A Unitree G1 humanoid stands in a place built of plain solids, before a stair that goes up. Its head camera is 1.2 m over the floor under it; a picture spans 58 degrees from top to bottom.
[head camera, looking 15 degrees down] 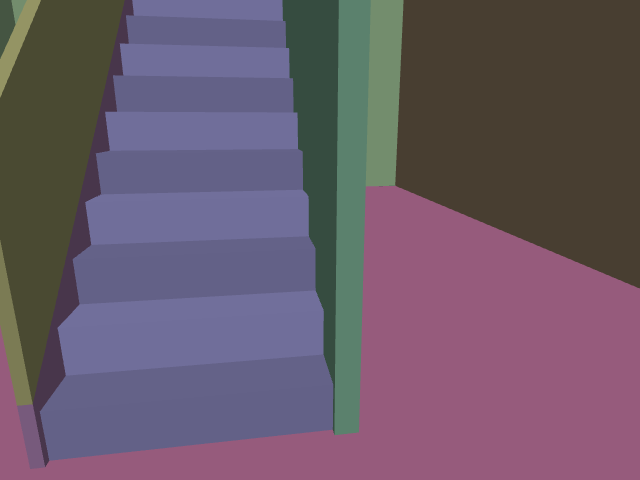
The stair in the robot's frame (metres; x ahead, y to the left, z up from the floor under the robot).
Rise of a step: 0.21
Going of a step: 0.23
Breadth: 1.07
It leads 9 degrees to the left of straight ahead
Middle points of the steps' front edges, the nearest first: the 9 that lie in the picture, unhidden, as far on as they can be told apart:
1.41 0.47 0.21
1.64 0.51 0.42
1.87 0.55 0.63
2.10 0.58 0.84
2.33 0.62 1.06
2.57 0.66 1.27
2.80 0.69 1.48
3.03 0.73 1.69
3.26 0.77 1.90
